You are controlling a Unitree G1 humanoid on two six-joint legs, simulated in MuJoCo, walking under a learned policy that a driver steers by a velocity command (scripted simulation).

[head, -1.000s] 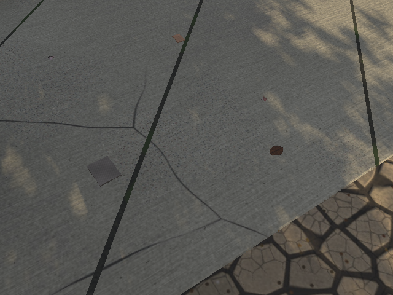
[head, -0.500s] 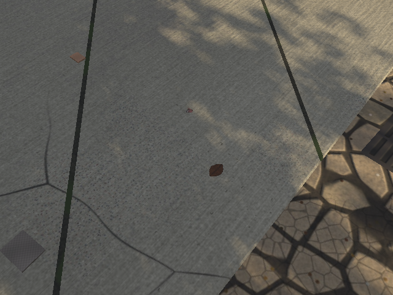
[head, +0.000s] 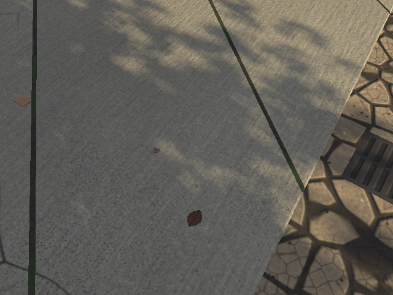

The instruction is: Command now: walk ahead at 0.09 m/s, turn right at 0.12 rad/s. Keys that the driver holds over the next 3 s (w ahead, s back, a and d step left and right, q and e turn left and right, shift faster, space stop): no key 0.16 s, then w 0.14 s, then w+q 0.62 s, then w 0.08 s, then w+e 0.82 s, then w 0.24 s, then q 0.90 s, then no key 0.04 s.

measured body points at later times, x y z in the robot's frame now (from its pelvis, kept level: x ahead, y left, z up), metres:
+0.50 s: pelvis +0.06 +0.00 +0.02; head +0.05 -0.02 +0.47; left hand -0.03 +0.24 -0.12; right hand +0.14 -0.26 -0.12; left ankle +0.11 +0.12 -0.66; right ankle -0.01 -0.09 -0.73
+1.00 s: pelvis +0.27 +0.12 +0.01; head +0.29 +0.14 +0.46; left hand +0.27 +0.39 -0.12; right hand +0.42 -0.12 -0.12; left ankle +0.27 +0.16 -0.73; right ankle +0.31 -0.04 -0.64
